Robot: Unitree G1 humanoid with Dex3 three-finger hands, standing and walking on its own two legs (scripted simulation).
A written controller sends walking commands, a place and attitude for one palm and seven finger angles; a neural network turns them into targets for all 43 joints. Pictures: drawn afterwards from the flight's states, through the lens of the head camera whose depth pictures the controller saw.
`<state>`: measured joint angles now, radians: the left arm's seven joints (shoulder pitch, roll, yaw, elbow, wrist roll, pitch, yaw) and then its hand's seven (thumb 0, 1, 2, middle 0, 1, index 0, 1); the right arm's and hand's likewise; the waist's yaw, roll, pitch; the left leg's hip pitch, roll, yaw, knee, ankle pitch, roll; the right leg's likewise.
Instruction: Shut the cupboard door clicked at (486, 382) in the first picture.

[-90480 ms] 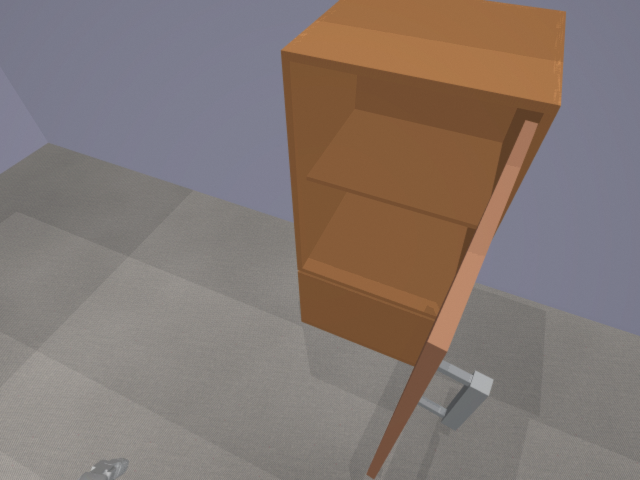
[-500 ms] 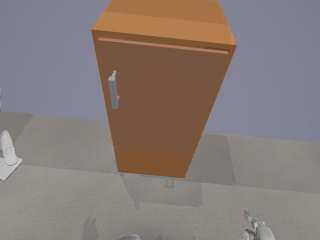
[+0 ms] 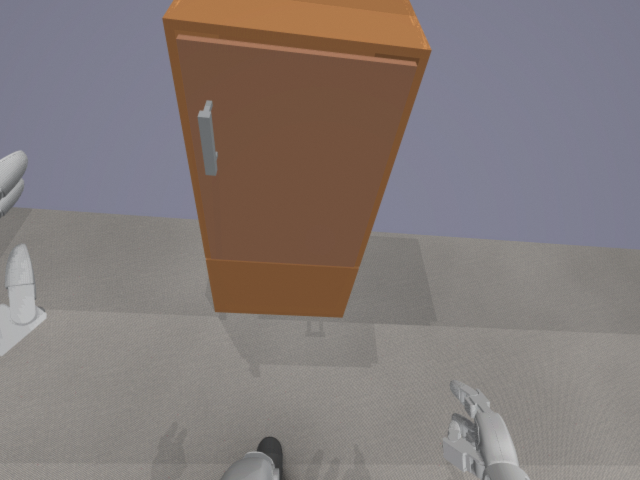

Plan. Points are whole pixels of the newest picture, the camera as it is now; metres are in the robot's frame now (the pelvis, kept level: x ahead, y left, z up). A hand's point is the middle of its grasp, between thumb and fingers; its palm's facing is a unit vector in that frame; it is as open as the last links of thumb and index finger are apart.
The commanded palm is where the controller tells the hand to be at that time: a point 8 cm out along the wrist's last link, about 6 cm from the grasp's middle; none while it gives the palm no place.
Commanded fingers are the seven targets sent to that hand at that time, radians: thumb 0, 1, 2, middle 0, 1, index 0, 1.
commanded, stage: stop stepping back and stand still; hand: left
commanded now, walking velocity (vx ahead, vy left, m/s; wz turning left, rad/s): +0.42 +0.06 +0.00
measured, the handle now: (210, 138) +0.69 +0.24 +0.01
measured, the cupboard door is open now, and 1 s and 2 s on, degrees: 0 0 0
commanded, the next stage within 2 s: let the arm hang, fingers relaxed in 1.06 s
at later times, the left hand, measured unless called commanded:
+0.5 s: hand out of the picture +0.09 +0.37 +0.21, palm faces +0.57 -0.73 -0.38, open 7.4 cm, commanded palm +0.06 +0.39 +0.19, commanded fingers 0.00 0.90 0.90 -0.20 -0.30 -0.20 -0.30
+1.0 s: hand out of the picture +0.08 +0.39 +0.18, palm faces +0.47 -0.75 -0.46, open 7.4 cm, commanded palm +0.03 +0.41 +0.19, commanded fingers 0.00 0.90 0.90 -0.20 -0.30 -0.20 -0.30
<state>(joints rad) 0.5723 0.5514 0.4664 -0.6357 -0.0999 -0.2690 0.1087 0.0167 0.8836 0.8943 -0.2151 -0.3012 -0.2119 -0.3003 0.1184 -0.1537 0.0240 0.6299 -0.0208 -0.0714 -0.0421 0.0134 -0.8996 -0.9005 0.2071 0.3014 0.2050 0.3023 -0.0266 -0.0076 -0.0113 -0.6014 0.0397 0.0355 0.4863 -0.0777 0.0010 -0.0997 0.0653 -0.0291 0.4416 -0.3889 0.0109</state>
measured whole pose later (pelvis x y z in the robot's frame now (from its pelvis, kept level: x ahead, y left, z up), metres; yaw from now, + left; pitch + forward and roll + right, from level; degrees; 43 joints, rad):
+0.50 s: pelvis -0.07 +0.08 +0.00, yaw +1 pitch -1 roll -4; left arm 0.50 0.47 0.48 -0.55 -0.04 -0.24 0.16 0.01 0.88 0.89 -0.22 -0.30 -0.22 -0.30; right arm 0.34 -0.18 0.02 0.68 0.00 -0.10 -0.06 0.02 -0.90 -0.90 0.21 0.30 0.20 0.30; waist 0.05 -0.02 -0.10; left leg -0.40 0.05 0.00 0.76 -0.40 0.01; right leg -0.22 -0.02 -0.07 0.63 -0.43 -0.02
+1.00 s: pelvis -0.11 +0.11 +0.01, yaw +0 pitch -2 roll -2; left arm 0.54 0.43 0.41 -0.45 -0.06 -0.08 0.17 0.01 0.89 0.89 -0.21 -0.30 -0.21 -0.30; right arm 0.23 -0.20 0.01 0.64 -0.01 -0.03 -0.06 0.01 -0.90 -0.90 0.21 0.30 0.20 0.30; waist 0.00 0.04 -0.04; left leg -0.37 0.02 0.06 0.57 -0.21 0.00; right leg -0.14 0.07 -0.09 0.46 -0.29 -0.07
